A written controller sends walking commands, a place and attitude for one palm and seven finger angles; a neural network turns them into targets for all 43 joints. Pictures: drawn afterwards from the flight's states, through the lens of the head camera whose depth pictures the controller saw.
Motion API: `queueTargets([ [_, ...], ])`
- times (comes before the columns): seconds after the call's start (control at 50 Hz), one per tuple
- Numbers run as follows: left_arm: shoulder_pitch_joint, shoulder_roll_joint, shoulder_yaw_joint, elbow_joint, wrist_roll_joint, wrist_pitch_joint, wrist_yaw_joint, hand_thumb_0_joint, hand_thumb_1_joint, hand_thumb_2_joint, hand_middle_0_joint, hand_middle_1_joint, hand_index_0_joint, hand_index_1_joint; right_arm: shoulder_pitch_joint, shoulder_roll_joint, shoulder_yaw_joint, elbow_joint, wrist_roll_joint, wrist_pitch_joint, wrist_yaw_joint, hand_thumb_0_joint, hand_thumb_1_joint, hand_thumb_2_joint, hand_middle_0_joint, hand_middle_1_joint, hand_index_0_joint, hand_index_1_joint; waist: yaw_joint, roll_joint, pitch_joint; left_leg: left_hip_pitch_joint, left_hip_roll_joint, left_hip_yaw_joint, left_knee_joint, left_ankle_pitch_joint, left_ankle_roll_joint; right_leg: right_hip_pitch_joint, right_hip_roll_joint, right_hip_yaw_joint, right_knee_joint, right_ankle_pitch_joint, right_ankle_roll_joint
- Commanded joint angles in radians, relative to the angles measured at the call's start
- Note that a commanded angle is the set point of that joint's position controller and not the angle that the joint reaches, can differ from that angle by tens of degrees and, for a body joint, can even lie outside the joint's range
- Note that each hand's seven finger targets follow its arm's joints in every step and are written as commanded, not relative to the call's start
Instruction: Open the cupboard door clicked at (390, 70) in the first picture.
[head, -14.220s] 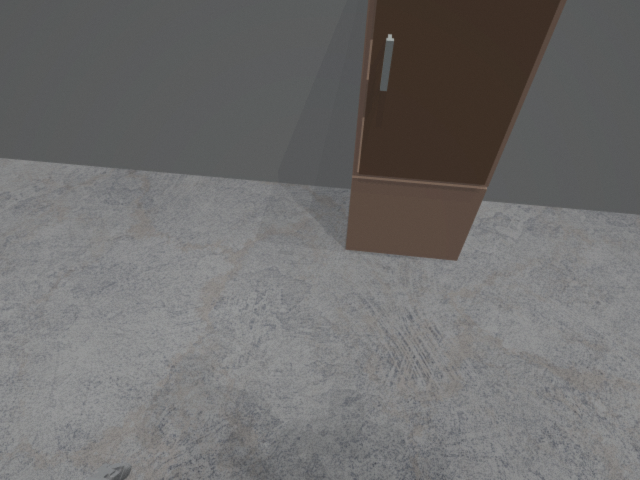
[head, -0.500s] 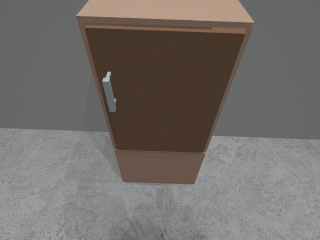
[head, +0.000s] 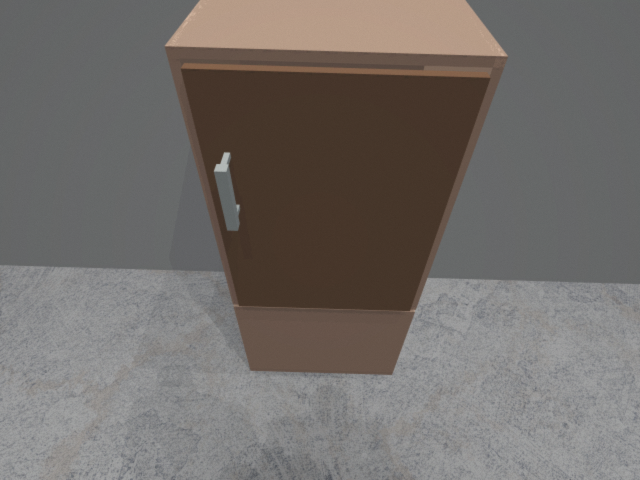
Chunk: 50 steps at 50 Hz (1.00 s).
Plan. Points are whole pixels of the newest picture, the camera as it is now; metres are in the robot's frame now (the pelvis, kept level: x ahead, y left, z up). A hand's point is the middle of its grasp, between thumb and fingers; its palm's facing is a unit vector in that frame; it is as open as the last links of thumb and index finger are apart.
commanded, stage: look again from close up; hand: left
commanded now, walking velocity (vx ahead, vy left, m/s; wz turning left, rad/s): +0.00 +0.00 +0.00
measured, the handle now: (229, 192) +0.55 +0.19 +0.04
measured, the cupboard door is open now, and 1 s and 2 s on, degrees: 0 0 0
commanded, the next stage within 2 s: raise the hand with hooked fingers in 0.42 s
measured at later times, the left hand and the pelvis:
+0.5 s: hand out of the picture +0.00 +0.14 -0.18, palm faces +0.02 -0.99 -0.16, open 7.4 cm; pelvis +0.01 -0.02 +0.00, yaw +0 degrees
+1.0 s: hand (205, 466) +0.16 +0.16 -0.07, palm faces +0.13 -0.99 -0.01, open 8.9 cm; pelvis +0.00 -0.05 -0.07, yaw +1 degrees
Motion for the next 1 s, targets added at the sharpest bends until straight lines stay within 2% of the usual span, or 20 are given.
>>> queueTargets([
  [0.0,0.046,0.089,0.014,-0.027,-0.007,-0.018,0.003,0.000,0.900,0.900,-0.200,-0.300,-0.200,-0.300,0.034,-0.102,-0.018,-0.018,0.007,-0.026,-0.005,0.000,-0.900,-0.900,0.200,0.300,0.200,0.300,-0.002,-0.005,0.046,-0.081,0.148,-0.155,-0.126,0.052,-0.028,0.036,-0.065,0.078,-0.068,0.064,-0.048],
  [0.48,0.070,0.062,0.011,0.009,-0.008,-0.023,0.007,0.000,0.900,0.900,-0.200,-0.300,-0.200,-0.300,0.043,-0.063,-0.015,0.045,0.010,-0.022,-0.011,0.000,-0.900,-0.900,0.200,0.300,0.200,0.300,0.000,0.005,0.060,-0.058,0.149,-0.130,-0.120,0.063,-0.037,0.044,-0.063,0.088,-0.105,0.080,-0.053],
  [0.5,0.119,0.096,0.008,0.047,0.006,-0.034,0.044,0.000,0.900,0.900,-0.200,-0.300,-0.200,-0.300,-0.044,-0.104,-0.012,-0.021,0.015,-0.030,-0.002,0.000,-0.900,-0.900,0.200,0.300,0.200,0.300,0.029,0.004,0.071,-0.089,0.170,-0.097,0.059,0.202,-0.060,0.006,-0.096,0.109,-0.056,0.340,-0.049],
  [0.52,-0.627,0.295,0.104,-1.530,-0.212,-0.248,0.035,0.000,0.877,0.890,-0.202,-0.315,-0.202,-0.315,-0.032,-0.281,-0.032,-0.394,0.058,-0.166,-0.044,0.000,-0.900,-0.900,0.200,0.300,0.200,0.300,-0.103,0.211,-0.425,0.175,0.059,-0.119,-0.038,0.188,-0.067,0.094,0.020,0.026,0.008,0.192,-0.049],
  [0.54,-0.239,0.223,0.088,-1.272,-0.129,-0.181,0.081,0.000,0.853,0.880,-0.203,-0.330,-0.203,-0.330,-0.128,-0.186,0.005,-0.339,0.061,-0.261,-0.072,0.000,-0.900,-0.900,0.200,0.300,0.200,0.300,-0.010,0.271,-0.359,0.156,0.092,-0.092,-0.069,0.200,-0.066,0.035,0.049,0.009,0.066,0.007,-0.073],
  [0.56,-0.185,0.153,0.063,-1.127,-0.144,-0.127,0.131,0.000,0.830,0.870,-0.205,-0.345,-0.205,-0.345,-0.101,-0.195,-0.020,-0.275,0.059,-0.283,-0.072,0.000,-0.900,-0.900,0.200,0.300,0.200,0.300,-0.034,0.237,-0.258,0.031,0.094,-0.099,-0.073,0.041,-0.087,-0.020,0.045,-0.015,0.080,-0.084,-0.060],
  [0.58,0.084,-0.053,-0.053,-0.935,-0.149,-0.029,0.131,0.000,0.807,0.860,-0.207,-0.360,-0.207,-0.360,-0.068,-0.144,-0.024,-0.271,0.079,-0.282,-0.059,0.000,-0.900,-0.900,0.200,0.300,0.200,0.300,-0.044,0.118,-0.100,-0.069,0.100,-0.136,-0.095,-0.097,-0.074,-0.087,0.049,-0.037,0.059,-0.098,-0.054],
  [0.6,-0.016,-0.079,-0.102,-1.128,-0.193,-0.040,0.108,0.000,0.783,0.850,-0.208,-0.375,-0.208,-0.375,-0.087,-0.177,-0.020,-0.362,0.093,-0.295,-0.061,0.000,-0.900,-0.900,0.200,0.300,0.200,0.300,-0.045,0.071,0.007,-0.140,0.090,-0.154,-0.076,-0.170,-0.059,-0.104,0.042,-0.040,0.044,-0.108,-0.045],
  [0.62,-0.036,-0.010,-0.053,-1.175,-0.198,-0.088,0.097,0.000,0.760,0.840,-0.210,-0.390,-0.210,-0.390,-0.111,-0.211,-0.031,-0.383,0.090,-0.319,-0.071,0.000,-0.900,-0.900,0.200,0.300,0.200,0.300,-0.053,0.012,0.004,-0.151,0.081,-0.150,-0.032,-0.197,-0.052,-0.132,0.039,-0.028,0.020,-0.162,-0.040],
  [0.68,0.017,0.007,0.011,-1.025,-0.173,-0.221,0.045,0.000,0.690,0.810,-0.215,-0.435,-0.215,-0.435,-0.099,-0.227,-0.055,-0.445,0.051,-0.338,-0.055,0.000,-0.900,-0.900,0.200,0.300,0.200,0.300,-0.066,-0.228,0.085,-0.284,0.043,-0.140,0.115,-0.204,-0.057,-0.303,0.047,-0.034,0.058,-0.314,-0.034],
  [0.7,0.114,-0.030,0.023,-0.940,-0.188,-0.278,0.001,0.000,0.667,0.800,-0.217,-0.450,-0.217,-0.450,-0.119,-0.221,-0.065,-0.475,0.040,-0.341,-0.046,0.000,-0.900,-0.900,0.200,0.300,0.200,0.300,-0.028,-0.283,0.081,-0.348,0.035,-0.125,0.172,-0.204,-0.061,-0.350,0.048,-0.039,0.101,-0.356,-0.034],
  [0.72,0.233,-0.016,0.075,-0.876,-0.210,-0.344,-0.050,0.000,0.643,0.790,-0.218,-0.465,-0.218,-0.465,-0.127,-0.217,-0.077,-0.498,0.036,-0.341,-0.033,0.000,-0.900,-0.900,0.200,0.300,0.200,0.300,0.005,-0.332,0.052,-0.402,0.034,-0.113,0.224,-0.189,-0.067,-0.378,0.049,-0.035,0.140,-0.373,-0.037],
  [0.74,0.329,-0.003,0.116,-0.872,-0.237,-0.412,-0.109,0.000,0.620,0.780,-0.220,-0.480,-0.220,-0.480,-0.143,-0.215,-0.087,-0.528,0.029,-0.339,-0.017,0.000,-0.900,-0.900,0.200,0.300,0.200,0.300,0.041,-0.328,0.002,-0.453,0.024,-0.097,0.274,-0.164,-0.072,-0.368,0.047,-0.018,0.178,-0.357,-0.041],
  [0.76,0.414,0.067,0.214,-0.825,-0.260,-0.466,-0.179,0.000,0.597,0.770,-0.222,-0.495,-0.222,-0.495,-0.143,-0.218,-0.103,-0.549,0.035,-0.324,0.006,0.000,-0.900,-0.900,0.200,0.300,0.200,0.300,0.082,-0.234,-0.040,-0.460,0.014,-0.083,0.306,-0.113,-0.084,-0.327,0.046,0.000,0.219,-0.284,-0.057],
  [0.8,0.364,0.126,0.263,-0.883,-0.294,-0.579,-0.316,0.000,0.550,0.750,-0.225,-0.525,-0.225,-0.525,-0.199,-0.228,-0.108,-0.618,0.028,-0.303,0.029,0.000,-0.900,-0.900,0.200,0.300,0.200,0.300,0.067,-0.109,-0.101,-0.521,-0.006,-0.058,0.401,-0.079,-0.092,-0.303,0.031,0.028,0.306,-0.156,-0.069],
  [0.86,0.300,0.230,0.352,-1.012,-0.283,-0.574,-0.341,0.000,0.480,0.720,-0.230,-0.570,-0.230,-0.570,-0.206,-0.216,-0.111,-0.687,0.033,-0.261,0.026,0.000,-0.900,-0.900,0.200,0.300,0.200,0.300,0.101,0.021,-0.221,-0.587,-0.007,-0.038,0.463,-0.047,-0.072,-0.280,0.022,0.094,0.378,-0.073,-0.064],
  [0.88,0.248,0.205,0.316,-1.120,-0.293,-0.563,-0.335,0.000,0.457,0.710,-0.232,-0.585,-0.232,-0.585,-0.222,-0.208,-0.104,-0.728,0.037,-0.250,0.023,0.000,-0.900,-0.900,0.200,0.300,0.200,0.300,0.092,0.066,-0.258,-0.579,-0.005,-0.031,0.470,-0.049,-0.066,-0.281,0.021,0.111,0.380,-0.085,-0.061],
  [0.92,0.149,0.205,0.328,-1.268,-0.309,-0.571,-0.302,0.000,0.410,0.690,-0.235,-0.615,-0.235,-0.615,-0.187,-0.188,-0.101,-0.736,0.037,-0.247,0.014,0.000,-0.900,-0.900,0.200,0.300,0.200,0.300,0.064,0.145,-0.332,-0.532,0.009,-0.049,0.501,-0.010,-0.057,-0.297,0.028,0.120,0.394,-0.039,-0.055],
  [0.96,0.027,0.216,0.315,-1.425,-0.326,-0.622,-0.279,0.000,0.363,0.670,-0.238,-0.645,-0.238,-0.645,-0.149,-0.186,-0.092,-0.716,0.031,-0.248,0.000,0.000,-0.900,-0.900,0.200,0.300,0.200,0.300,0.003,0.150,-0.323,-0.523,0.029,-0.085,0.540,-0.029,-0.048,-0.369,0.044,0.127,0.400,-0.068,-0.050],
  [0.98,0.009,0.226,0.317,-1.486,-0.324,-0.646,-0.273,0.000,0.340,0.660,-0.240,-0.660,-0.240,-0.660,-0.128,-0.182,-0.094,-0.700,0.029,-0.250,-0.007,0.000,-0.900,-0.900,0.200,0.300,0.200,0.300,-0.008,0.170,-0.371,-0.500,0.038,-0.093,0.560,-0.001,-0.043,-0.370,0.045,0.127,0.408,-0.027,-0.048],
])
